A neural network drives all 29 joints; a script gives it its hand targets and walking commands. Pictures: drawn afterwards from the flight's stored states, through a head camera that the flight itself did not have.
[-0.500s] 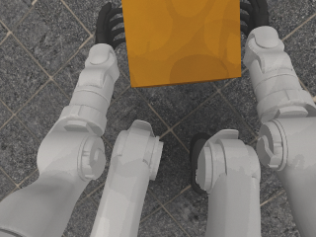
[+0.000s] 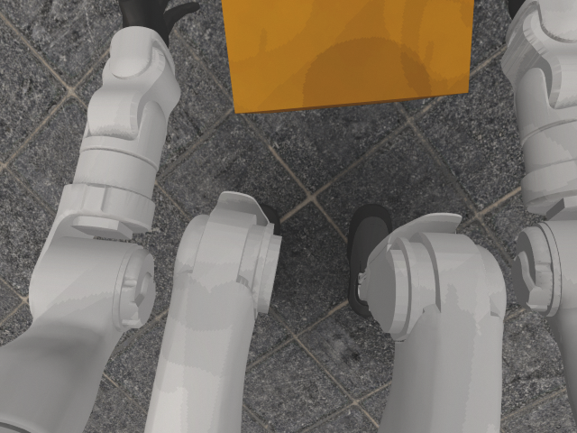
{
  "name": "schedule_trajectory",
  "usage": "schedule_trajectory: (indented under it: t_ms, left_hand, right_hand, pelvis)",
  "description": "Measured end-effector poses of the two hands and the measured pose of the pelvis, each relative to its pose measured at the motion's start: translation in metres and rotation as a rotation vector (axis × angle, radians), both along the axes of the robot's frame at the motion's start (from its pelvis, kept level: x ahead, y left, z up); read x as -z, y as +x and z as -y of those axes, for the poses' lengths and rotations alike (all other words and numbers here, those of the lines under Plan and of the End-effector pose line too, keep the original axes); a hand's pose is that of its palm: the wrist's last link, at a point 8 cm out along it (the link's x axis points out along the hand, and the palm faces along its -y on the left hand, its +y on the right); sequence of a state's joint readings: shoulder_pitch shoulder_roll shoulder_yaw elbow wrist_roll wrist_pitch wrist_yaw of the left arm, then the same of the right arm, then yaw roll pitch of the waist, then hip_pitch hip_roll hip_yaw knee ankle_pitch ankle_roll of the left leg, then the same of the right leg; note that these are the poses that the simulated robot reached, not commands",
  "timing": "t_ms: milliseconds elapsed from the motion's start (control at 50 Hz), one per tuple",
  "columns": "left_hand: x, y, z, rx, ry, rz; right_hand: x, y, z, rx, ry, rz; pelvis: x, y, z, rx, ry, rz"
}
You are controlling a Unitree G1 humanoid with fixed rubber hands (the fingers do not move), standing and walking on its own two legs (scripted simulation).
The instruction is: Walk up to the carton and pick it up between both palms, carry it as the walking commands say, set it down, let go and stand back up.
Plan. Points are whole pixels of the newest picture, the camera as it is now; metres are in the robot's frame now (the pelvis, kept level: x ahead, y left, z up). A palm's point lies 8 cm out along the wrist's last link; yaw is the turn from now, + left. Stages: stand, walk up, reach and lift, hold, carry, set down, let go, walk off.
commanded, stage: set down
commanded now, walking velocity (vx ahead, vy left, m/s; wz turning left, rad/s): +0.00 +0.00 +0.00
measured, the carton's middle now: (335, 16) +0.53 +0.00 -0.26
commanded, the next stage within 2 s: let go in 1.08 s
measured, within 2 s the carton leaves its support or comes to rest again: neither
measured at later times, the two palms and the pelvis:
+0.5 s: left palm out of the picture +0.51 +0.19 +0.00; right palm out of the picture +0.55 -0.19 +0.00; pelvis +0.03 +0.00 +0.12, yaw -1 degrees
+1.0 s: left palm out of the picture +0.51 +0.20 +0.17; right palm out of the picture +0.55 -0.20 +0.16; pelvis +0.06 -0.01 +0.25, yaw -1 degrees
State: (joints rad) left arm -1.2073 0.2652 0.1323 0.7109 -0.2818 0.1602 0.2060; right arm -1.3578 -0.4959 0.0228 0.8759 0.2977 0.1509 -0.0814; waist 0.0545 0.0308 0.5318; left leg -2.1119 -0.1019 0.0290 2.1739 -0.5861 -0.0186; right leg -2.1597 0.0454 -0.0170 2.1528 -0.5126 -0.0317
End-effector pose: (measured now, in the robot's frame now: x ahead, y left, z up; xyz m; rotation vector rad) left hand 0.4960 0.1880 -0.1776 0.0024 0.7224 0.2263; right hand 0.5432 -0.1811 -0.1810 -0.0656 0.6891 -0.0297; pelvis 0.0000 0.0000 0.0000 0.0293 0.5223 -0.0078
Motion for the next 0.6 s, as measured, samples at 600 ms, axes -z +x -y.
schedule_trajectory:
  t_ms: [600]
  left_hand:
    - [-0.207, 0.016, 0.0, -0.008, -0.002, 0.022]
  right_hand:
    - [-0.204, 0.01, 0.016, -0.01, -0.039, -0.015]
  pelvis:
    - [-0.143, 0.034, -0.002, 0.015, 0.009, -0.241]
